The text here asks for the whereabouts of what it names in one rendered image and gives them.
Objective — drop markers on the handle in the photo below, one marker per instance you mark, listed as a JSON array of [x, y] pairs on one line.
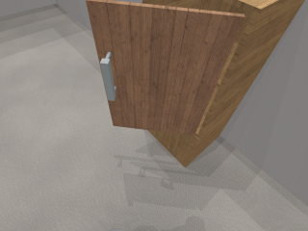
[[108, 79]]

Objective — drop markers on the cupboard door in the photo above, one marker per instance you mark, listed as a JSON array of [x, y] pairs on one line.
[[165, 61]]

